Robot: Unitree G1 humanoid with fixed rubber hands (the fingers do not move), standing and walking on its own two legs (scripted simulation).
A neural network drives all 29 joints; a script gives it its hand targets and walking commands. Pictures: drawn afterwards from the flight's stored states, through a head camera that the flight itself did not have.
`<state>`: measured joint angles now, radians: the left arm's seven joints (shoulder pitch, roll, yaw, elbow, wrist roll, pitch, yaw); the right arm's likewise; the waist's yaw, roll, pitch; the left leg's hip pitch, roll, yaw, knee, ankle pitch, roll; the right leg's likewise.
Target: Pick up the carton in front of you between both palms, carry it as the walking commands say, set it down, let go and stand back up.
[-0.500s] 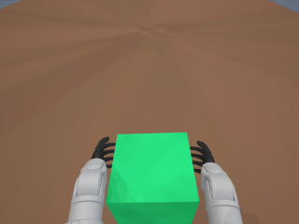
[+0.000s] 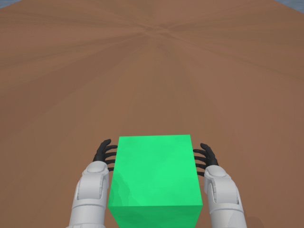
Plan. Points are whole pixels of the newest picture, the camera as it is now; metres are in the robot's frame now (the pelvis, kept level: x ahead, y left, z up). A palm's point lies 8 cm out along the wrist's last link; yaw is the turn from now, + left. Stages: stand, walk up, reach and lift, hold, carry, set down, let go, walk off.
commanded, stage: carry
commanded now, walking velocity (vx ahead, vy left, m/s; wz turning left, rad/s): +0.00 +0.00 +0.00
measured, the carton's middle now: (156, 187) +0.30 +0.00 -0.06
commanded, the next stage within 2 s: hold in 0.18 s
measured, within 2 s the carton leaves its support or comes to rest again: neither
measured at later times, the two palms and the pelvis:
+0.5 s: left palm (78, 183) +0.24 +0.19 +0.06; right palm (195, 165) +0.30 -0.10 +0.05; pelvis -0.01 -0.02 +0.01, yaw +11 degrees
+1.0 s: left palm (95, 180) +0.25 +0.15 +0.07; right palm (211, 163) +0.31 -0.15 +0.05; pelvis -0.01 -0.07 +0.01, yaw +13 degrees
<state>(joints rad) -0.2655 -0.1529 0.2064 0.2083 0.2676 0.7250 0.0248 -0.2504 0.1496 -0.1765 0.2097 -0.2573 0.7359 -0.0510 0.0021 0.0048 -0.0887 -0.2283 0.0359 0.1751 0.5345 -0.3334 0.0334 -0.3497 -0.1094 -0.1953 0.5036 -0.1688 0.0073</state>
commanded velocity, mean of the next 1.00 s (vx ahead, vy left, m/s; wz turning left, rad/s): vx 0.00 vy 0.00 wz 0.00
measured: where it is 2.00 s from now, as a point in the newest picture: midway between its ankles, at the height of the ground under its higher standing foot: outside the picture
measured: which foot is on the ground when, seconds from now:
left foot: down 0.00-1.00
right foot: down 0.00-1.00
